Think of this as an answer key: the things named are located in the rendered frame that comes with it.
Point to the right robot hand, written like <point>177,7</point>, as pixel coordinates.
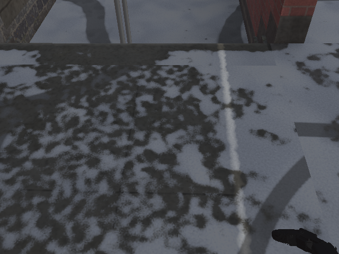
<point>305,240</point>

